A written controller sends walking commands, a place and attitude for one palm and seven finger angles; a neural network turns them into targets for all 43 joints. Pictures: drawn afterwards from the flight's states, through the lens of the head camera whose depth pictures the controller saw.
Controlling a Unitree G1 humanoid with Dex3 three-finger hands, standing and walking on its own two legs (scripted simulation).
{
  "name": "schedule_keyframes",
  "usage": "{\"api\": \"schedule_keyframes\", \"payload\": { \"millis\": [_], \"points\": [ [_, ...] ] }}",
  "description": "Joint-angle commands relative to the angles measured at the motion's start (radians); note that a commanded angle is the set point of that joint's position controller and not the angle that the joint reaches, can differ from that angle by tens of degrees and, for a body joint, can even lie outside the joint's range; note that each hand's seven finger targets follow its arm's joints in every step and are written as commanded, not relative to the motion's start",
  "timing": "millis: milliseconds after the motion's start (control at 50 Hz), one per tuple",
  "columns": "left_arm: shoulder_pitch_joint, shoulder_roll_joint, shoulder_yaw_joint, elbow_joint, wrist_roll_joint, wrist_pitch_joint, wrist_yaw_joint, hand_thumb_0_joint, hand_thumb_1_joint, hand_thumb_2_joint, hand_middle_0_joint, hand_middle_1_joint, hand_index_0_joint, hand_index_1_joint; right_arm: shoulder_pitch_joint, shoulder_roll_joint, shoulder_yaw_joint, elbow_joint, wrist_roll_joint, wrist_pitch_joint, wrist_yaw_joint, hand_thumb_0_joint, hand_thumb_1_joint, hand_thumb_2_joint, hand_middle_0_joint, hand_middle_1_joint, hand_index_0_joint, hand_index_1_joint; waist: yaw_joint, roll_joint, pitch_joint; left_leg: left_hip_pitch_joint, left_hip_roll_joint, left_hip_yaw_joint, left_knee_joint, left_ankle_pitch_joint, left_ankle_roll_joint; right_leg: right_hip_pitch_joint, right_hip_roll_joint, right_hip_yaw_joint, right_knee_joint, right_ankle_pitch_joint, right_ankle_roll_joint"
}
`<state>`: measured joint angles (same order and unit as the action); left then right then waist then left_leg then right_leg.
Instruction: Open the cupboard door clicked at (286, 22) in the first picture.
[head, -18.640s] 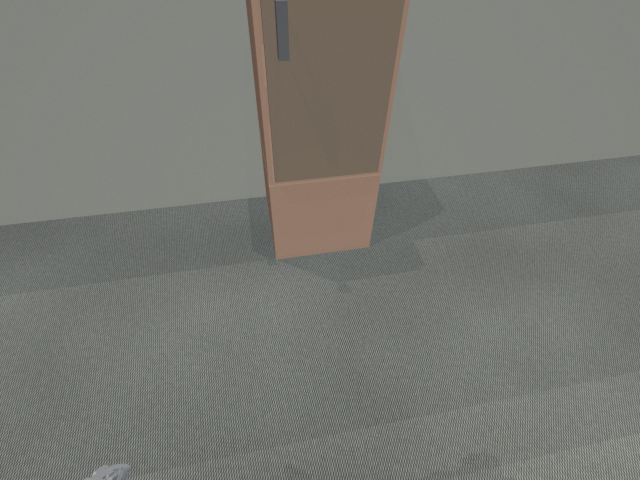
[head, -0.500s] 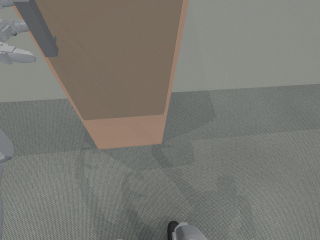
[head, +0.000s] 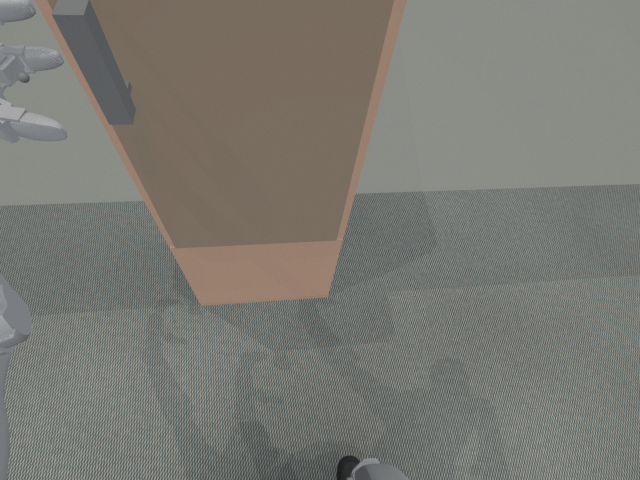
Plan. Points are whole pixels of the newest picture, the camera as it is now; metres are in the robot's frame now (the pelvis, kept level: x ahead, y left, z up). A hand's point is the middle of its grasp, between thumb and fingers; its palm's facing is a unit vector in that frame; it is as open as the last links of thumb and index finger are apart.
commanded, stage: move the hooked fingers beside the handle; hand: left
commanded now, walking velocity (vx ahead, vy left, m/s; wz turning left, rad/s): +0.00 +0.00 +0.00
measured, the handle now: (103, 56) +0.57 +0.20 +0.16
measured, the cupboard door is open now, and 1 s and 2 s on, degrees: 0 0 0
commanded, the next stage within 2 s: slide the fingers in behind the handle in 1.18 s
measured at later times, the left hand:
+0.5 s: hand (44, 75) +0.52 +0.25 +0.17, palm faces +0.01 -1.00 -0.02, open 13.8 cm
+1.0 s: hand (31, 86) +0.51 +0.26 +0.17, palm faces +0.00 -1.00 -0.03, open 14.0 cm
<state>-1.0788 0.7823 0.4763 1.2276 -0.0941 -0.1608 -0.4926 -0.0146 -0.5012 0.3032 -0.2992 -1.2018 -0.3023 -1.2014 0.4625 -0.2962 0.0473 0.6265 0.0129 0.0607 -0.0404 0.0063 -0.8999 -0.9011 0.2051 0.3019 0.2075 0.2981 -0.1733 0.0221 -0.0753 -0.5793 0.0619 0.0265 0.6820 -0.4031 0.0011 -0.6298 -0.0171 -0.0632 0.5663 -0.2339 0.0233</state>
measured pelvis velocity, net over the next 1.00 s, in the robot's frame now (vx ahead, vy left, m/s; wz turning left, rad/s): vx -0.01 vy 0.00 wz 0.00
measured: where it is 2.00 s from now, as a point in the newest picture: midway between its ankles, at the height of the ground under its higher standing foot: outside the picture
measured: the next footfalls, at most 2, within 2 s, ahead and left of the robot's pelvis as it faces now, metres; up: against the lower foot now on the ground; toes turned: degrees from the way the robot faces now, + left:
none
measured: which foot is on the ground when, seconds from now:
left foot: down 0.00-1.00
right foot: down 0.00-1.00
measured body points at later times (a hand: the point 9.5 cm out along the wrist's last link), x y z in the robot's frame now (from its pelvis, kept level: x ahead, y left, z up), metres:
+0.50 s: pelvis -0.01 +0.00 +0.00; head +0.11 +0.01 +0.43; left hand +0.52 +0.30 +0.18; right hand -0.03 -0.27 -0.11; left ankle -0.06 +0.11 -0.72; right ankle +0.01 -0.14 -0.72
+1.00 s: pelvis -0.01 +0.00 +0.00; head +0.10 +0.01 +0.43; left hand +0.50 +0.31 +0.18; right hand -0.03 -0.27 -0.11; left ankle -0.06 +0.11 -0.72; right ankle +0.01 -0.14 -0.72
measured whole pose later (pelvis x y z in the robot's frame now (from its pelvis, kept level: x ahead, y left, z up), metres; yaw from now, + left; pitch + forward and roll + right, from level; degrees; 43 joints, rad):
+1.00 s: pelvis -0.01 +0.00 +0.00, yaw +0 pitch +17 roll -3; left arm -1.08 0.80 0.46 1.27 -0.07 -0.15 -0.47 -0.01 -0.50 0.30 -0.30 -1.20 -0.30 -1.20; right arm 0.46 -0.31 0.05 0.61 0.02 0.06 -0.04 0.01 -0.90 -0.90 0.20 0.30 0.21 0.30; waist -0.18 0.03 -0.07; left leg -0.59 0.06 0.02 0.70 -0.40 0.00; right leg -0.64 -0.02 -0.06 0.59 -0.23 0.02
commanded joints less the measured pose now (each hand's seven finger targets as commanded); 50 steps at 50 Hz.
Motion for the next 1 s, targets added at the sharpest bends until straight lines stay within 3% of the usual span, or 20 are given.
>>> {"api": "schedule_keyframes", "payload": {
  "millis": [0,60,120,160,220,260,320,360,400,440,480,520,540,600,640,740,800,860,920,980],
  "points": [
    [-0.388,0.215,0.003,-0.144,-0.026,-0.018,0.003,0.0,-0.5,0.3,-0.3,-1.2,-0.3,-1.2,0.155,-0.192,-0.072,-0.041,-0.002,-0.008,-0.006,0.0,-0.9,-0.9,0.2,0.3,0.2,0.3,-0.004,0.123,-0.361,0.252,-0.021,-0.056,-0.028,0.625,0.014,0.198,0.05,-0.002,0.02,0.401,-0.036],
    [-0.436,0.219,-0.012,-0.134,-0.001,-0.009,0.038,0.0,-0.5,0.3,-0.3,-1.2,-0.3,-1.2,0.143,-0.19,-0.067,-0.053,-0.001,-0.009,-0.01,0.0,-0.9,-0.9,0.2,0.3,0.2,0.3,-0.015,0.114,-0.328,0.203,-0.03,-0.054,-0.038,0.555,0.019,0.201,0.044,0.003,0.027,0.384,-0.037],
    [-0.495,0.265,0.02,-0.206,0.011,-0.053,0.067,0.0,-0.5,0.3,-0.3,-1.2,-0.3,-1.2,0.146,-0.188,-0.067,-0.061,-0.007,-0.015,-0.009,0.0,-0.9,-0.9,0.2,0.3,0.2,0.3,-0.013,0.133,-0.411,0.227,-0.028,-0.058,-0.026,0.574,0.014,0.235,0.042,0.013,0.043,0.405,-0.038],
    [-0.534,0.275,0.027,-0.265,0.013,-0.094,0.076,0.0,-0.5,0.3,-0.3,-1.2,-0.3,-1.2,0.14,-0.182,-0.068,-0.063,-0.009,-0.018,-0.011,0.0,-0.9,-0.9,0.2,0.3,0.2,0.3,-0.011,0.196,-0.491,0.295,-0.024,-0.065,-0.007,0.659,0.005,0.238,0.042,0.018,0.057,0.436,-0.04],
    [-0.584,0.226,-0.009,-0.248,0.001,-0.11,0.069,0.0,-0.5,0.3,-0.3,-1.2,-0.3,-1.2,0.134,-0.182,-0.066,-0.048,-0.009,-0.026,-0.009,0.0,-0.9,-0.9,0.2,0.3,0.2,0.3,-0.032,0.19,-0.48,0.315,-0.02,-0.074,-0.005,0.644,-0.002,0.211,0.048,0.012,0.049,0.405,-0.037],
    [-0.575,0.247,0.012,-0.239,-0.003,-0.105,0.062,0.0,-0.5,0.3,-0.3,-1.2,-0.3,-1.2,0.137,-0.185,-0.069,-0.043,-0.006,-0.028,-0.012,0.0,-0.9,-0.9,0.2,0.3,0.2,0.3,-0.023,0.203,-0.511,0.334,-0.018,-0.079,0.0,0.679,-0.004,0.213,0.047,0.011,0.052,0.412,-0.038],
    [-0.515,0.229,-0.012,-0.108,0.013,-0.053,0.059,0.0,-0.5,0.3,-0.3,-1.2,-0.3,-1.2,0.137,-0.185,-0.059,-0.035,-0.001,-0.023,-0.013,0.0,-0.9,-0.9,0.2,0.3,0.2,0.3,-0.027,0.151,-0.397,0.228,-0.026,-0.069,-0.015,0.574,0.008,0.201,0.043,0.008,0.042,0.374,-0.037],
    [-0.527,0.212,-0.035,-0.081,0.028,-0.035,0.067,0.0,-0.5,0.3,-0.3,-1.2,-0.3,-1.2,0.144,-0.185,-0.057,-0.032,-0.003,-0.023,-0.015,0.0,-0.9,-0.9,0.2,0.3,0.2,0.3,-0.037,0.166,-0.36,0.211,-0.026,-0.07,-0.022,0.553,0.01,0.179,0.041,0.006,0.037,0.358,-0.037],
    [-0.489,0.253,-0.008,-0.058,0.038,-0.026,0.075,0.0,-0.5,0.3,-0.3,-1.2,-0.3,-1.2,0.155,-0.191,-0.056,-0.042,-0.004,-0.022,-0.016,0.0,-0.9,-0.9,0.2,0.3,0.2,0.3,-0.03,0.094,-0.359,0.159,-0.03,-0.063,-0.025,0.499,0.018,0.212,0.04,0.009,0.04,0.364,-0.036],
    [-0.499,0.264,0.007,-0.118,0.035,-0.049,0.077,0.0,-0.5,0.3,-0.3,-1.2,-0.3,-1.2,0.164,-0.191,-0.06,-0.054,-0.009,-0.021,-0.018,0.0,-0.9,-0.9,0.2,0.3,0.2,0.3,-0.023,0.129,-0.431,0.189,-0.032,-0.062,-0.021,0.544,0.017,0.239,0.04,0.014,0.052,0.399,-0.041],
    [-0.499,0.24,-0.02,-0.08,0.035,-0.052,0.067,0.0,-0.5,0.3,-0.3,-1.2,-0.3,-1.2,0.165,-0.19,-0.06,-0.045,-0.006,-0.02,-0.018,0.0,-0.9,-0.9,0.2,0.3,0.2,0.3,-0.042,0.103,-0.396,0.165,-0.031,-0.053,-0.017,0.487,0.02,0.219,0.04,0.018,0.043,0.376,-0.035],
    [-0.511,0.274,0.0,-0.067,0.031,-0.053,0.059,0.0,-0.5,0.3,-0.3,-1.2,-0.3,-1.2,0.172,-0.199,-0.059,-0.044,-0.005,-0.019,-0.021,0.0,-0.9,-0.9,0.2,0.3,0.2,0.3,-0.046,0.059,-0.375,0.123,-0.032,-0.052,-0.028,0.41,0.026,0.233,0.041,0.019,0.037,0.343,-0.033],
    [-0.528,0.275,0.003,-0.079,0.023,-0.06,0.053,0.0,-0.5,0.3,-0.3,-1.2,-0.3,-1.2,0.171,-0.202,-0.058,-0.047,-0.005,-0.019,-0.026,0.0,-0.9,-0.9,0.2,0.3,0.2,0.3,-0.051,0.075,-0.378,0.126,-0.033,-0.05,-0.029,0.406,0.028,0.232,0.04,0.022,0.037,0.345,-0.036],
    [-0.576,0.361,0.052,-0.161,0.033,-0.087,0.047,0.0,-0.5,0.3,-0.3,-1.2,-0.3,-1.2,0.18,-0.199,-0.06,-0.046,-0.007,-0.019,-0.026,0.0,-0.9,-0.9,0.2,0.3,0.2,0.3,-0.028,0.171,-0.485,0.172,-0.037,-0.053,-0.019,0.454,0.023,0.266,0.039,0.032,0.048,0.37,-0.039],
    [-0.573,0.326,0.029,-0.191,0.036,-0.099,0.049,0.0,-0.5,0.3,-0.3,-1.2,-0.3,-1.2,0.186,-0.19,-0.063,-0.041,-0.009,-0.02,-0.022,0.0,-0.9,-0.9,0.2,0.3,0.2,0.3,-0.026,0.24,-0.507,0.229,-0.034,-0.056,-0.008,0.53,0.016,0.238,0.043,0.026,0.051,0.39,-0.044],
    [-0.495,0.375,0.09,-0.177,0.008,-0.078,0.041,0.0,-0.5,0.3,-0.3,-1.2,-0.3,-1.2,0.178,-0.2,-0.064,-0.051,-0.003,-0.011,-0.015,0.0,-0.9,-0.9,0.2,0.3,0.2,0.3,-0.006,0.16,-0.497,0.192,-0.035,-0.05,-0.02,0.51,0.024,0.302,0.046,0.023,0.043,0.422,-0.042],
    [-0.459,0.359,0.055,-0.13,0.023,-0.041,0.031,0.0,-0.5,0.3,-0.3,-1.2,-0.3,-1.2,0.166,-0.199,-0.061,-0.056,0.004,-0.005,-0.014,0.0,-0.9,-0.9,0.2,0.3,0.2,0.3,-0.005,0.165,-0.411,0.142,-0.043,-0.04,-0.032,0.462,0.027,0.282,0.041,0.023,0.031,0.404,-0.037],
    [-0.424,0.327,0.035,-0.173,0.027,-0.046,0.033,0.0,-0.5,0.3,-0.3,-1.2,-0.3,-1.2,0.166,-0.195,-0.066,-0.065,0.002,-0.004,-0.014,0.0,-0.9,-0.9,0.2,0.3,0.2,0.3,0.004,0.186,-0.424,0.198,-0.037,-0.046,-0.031,0.516,0.022,0.254,0.043,0.016,0.03,0.39,-0.038],
    [-0.421,0.268,0.011,-0.172,-0.001,-0.053,0.026,0.0,-0.5,0.3,-0.3,-1.2,-0.3,-1.2,0.162,-0.196,-0.069,-0.064,0.001,-0.006,-0.013,0.0,-0.9,-0.9,0.2,0.3,0.2,0.3,-0.013,0.117,-0.409,0.204,-0.031,-0.048,-0.032,0.487,0.022,0.237,0.049,0.01,0.026,0.365,-0.035],
    [-0.47,0.225,-0.007,-0.164,-0.028,-0.06,0.015,0.0,-0.5,0.3,-0.3,-1.2,-0.3,-1.2,0.153,-0.198,-0.067,-0.055,0.001,-0.014,-0.018,0.0,-0.9,-0.9,0.2,0.3,0.2,0.3,-0.032,0.125,-0.392,0.21,-0.031,-0.047,-0.033,0.466,0.024,0.219,0.048,0.014,0.023,0.355,-0.036]
  ]
}}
